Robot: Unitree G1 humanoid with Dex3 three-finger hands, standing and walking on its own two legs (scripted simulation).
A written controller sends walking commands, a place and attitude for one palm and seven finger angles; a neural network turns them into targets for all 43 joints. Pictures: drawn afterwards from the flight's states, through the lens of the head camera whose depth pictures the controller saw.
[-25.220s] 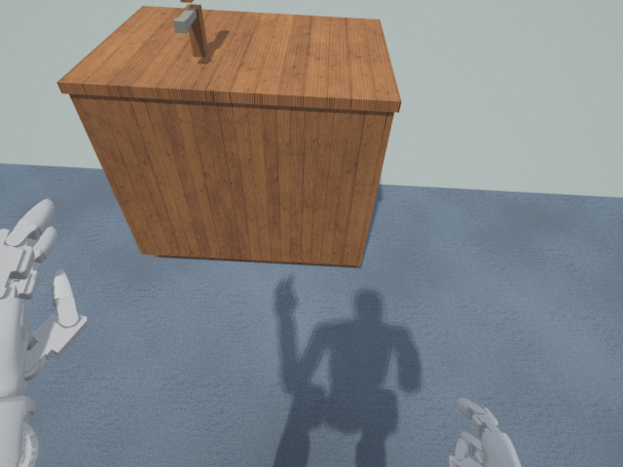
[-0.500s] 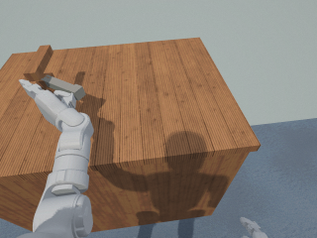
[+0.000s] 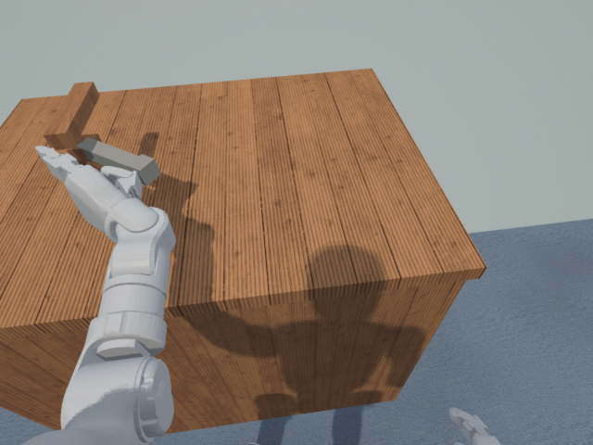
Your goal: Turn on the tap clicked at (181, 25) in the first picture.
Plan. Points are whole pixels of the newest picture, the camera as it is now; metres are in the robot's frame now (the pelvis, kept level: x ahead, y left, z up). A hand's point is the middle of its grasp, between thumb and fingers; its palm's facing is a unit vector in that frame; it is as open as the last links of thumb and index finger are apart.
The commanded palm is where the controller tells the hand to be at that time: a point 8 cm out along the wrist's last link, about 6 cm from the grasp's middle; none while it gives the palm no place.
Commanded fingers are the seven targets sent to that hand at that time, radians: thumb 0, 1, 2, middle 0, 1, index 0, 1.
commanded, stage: push the lever round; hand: left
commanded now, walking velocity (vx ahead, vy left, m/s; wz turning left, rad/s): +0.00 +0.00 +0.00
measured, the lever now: (144, 170) +0.43 +0.25 +0.16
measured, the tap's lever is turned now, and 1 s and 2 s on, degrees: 55 55 56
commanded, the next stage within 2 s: none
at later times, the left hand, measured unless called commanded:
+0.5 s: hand (134, 177) +0.41 +0.26 +0.16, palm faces +0.83 -0.55 -0.05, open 8.6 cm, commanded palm +0.39 +0.24 +0.15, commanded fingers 0.00 0.90 0.90 -0.15 -0.15 -0.15 -0.15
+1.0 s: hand (135, 177) +0.41 +0.26 +0.16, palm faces +0.84 -0.54 -0.06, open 8.6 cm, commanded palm +0.41 +0.24 +0.15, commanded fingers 0.00 0.90 0.90 -0.15 -0.15 -0.15 -0.15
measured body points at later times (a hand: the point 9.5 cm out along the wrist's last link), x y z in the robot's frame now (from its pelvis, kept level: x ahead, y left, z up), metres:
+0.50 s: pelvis +0.00 +0.01 +0.00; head +0.01 -0.01 +0.45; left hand +0.37 +0.28 +0.16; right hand +0.14 -0.24 -0.12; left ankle +0.08 +0.16 -0.72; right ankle -0.01 -0.04 -0.72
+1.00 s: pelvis -0.01 +0.01 +0.00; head +0.01 +0.00 +0.45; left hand +0.37 +0.28 +0.16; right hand +0.13 -0.23 -0.12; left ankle +0.08 +0.17 -0.72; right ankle -0.01 -0.04 -0.72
